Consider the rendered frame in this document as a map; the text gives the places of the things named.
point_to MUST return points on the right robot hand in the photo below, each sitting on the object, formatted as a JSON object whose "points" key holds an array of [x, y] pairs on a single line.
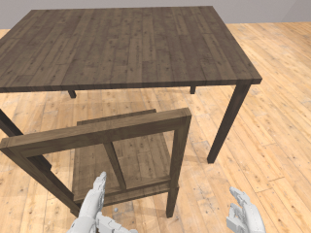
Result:
{"points": [[247, 219]]}

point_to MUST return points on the left robot hand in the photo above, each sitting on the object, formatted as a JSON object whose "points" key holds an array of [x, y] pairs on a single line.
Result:
{"points": [[93, 205]]}

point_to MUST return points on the chair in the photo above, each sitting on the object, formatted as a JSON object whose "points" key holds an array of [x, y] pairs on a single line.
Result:
{"points": [[130, 148]]}

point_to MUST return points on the table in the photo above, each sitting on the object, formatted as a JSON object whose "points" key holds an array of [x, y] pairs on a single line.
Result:
{"points": [[124, 48]]}

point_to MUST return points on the left robot forearm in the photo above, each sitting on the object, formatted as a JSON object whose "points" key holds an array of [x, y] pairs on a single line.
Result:
{"points": [[83, 224]]}

